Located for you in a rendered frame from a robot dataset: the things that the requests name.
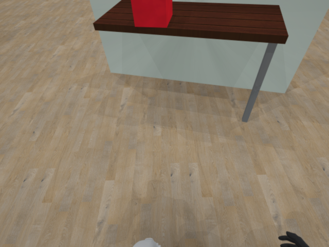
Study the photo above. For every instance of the table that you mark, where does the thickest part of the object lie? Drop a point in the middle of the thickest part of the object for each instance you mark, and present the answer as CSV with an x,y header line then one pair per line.
x,y
239,22

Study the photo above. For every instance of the right robot hand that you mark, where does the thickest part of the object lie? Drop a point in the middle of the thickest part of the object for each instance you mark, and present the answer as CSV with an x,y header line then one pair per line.
x,y
292,237

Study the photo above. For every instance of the carton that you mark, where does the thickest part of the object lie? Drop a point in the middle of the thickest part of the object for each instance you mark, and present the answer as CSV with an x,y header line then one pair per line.
x,y
152,13

